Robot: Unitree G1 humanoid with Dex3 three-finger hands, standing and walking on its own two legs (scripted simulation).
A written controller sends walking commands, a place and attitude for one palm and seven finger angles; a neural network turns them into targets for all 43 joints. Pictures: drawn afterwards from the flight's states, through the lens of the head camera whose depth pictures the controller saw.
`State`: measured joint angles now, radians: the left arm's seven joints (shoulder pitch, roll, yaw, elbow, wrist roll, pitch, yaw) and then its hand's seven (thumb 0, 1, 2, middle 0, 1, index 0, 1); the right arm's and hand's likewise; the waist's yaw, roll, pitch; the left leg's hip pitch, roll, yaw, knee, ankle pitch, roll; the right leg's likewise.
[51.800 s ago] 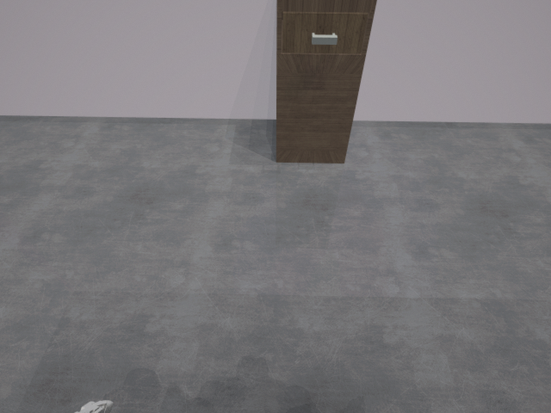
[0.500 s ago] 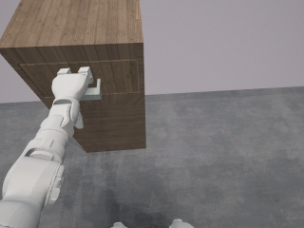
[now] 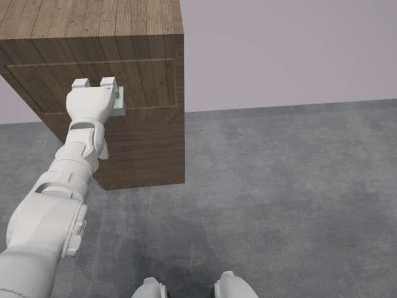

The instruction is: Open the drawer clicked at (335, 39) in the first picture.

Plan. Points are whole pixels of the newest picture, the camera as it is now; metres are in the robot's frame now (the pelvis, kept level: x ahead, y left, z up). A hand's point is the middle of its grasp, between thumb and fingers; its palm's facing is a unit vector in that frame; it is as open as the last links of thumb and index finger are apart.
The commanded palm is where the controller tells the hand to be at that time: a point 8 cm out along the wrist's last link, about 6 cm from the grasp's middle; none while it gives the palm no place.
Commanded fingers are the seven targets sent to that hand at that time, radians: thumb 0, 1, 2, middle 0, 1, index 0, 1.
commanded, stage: lower the fingers behind the handle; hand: left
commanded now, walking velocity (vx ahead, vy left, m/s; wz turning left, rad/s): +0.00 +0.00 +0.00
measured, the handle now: (102, 100) +0.57 +0.18 -0.01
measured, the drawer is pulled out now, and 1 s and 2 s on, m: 0.00 0.00 0.00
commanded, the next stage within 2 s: lift the fingers back up to retry in 0.84 s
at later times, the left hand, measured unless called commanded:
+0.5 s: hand (100, 117) +0.51 +0.17 +0.00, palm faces -0.02 +0.00 -1.00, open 13.7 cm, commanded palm +0.50 +0.17 +0.02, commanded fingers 0.00 -0.50 0.30 -0.30 -1.20 -0.30 -1.20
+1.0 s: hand (100, 117) +0.51 +0.17 +0.00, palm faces -0.03 +0.00 -1.00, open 13.8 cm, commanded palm +0.50 +0.17 +0.04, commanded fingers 0.00 -0.50 0.30 -0.30 -1.20 -0.30 -1.20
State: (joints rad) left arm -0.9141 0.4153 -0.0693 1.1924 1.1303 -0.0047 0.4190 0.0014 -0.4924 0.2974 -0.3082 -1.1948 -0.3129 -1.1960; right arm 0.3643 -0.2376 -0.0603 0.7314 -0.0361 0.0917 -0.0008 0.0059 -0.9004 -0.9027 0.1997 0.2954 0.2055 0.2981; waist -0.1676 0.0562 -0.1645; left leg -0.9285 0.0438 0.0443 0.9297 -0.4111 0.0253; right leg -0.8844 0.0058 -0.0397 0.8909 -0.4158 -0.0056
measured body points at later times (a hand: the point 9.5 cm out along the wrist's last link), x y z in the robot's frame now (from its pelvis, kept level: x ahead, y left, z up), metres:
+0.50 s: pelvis -0.02 +0.00 -0.02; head +0.11 +0.01 +0.41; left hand +0.51 +0.17 +0.05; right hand -0.04 -0.27 -0.14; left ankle +0.01 +0.10 -0.68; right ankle -0.01 -0.12 -0.68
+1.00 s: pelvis -0.05 +0.00 -0.04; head +0.10 +0.01 +0.39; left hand +0.51 +0.17 +0.05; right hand -0.08 -0.26 -0.15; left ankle +0.00 +0.10 -0.68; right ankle -0.01 -0.12 -0.68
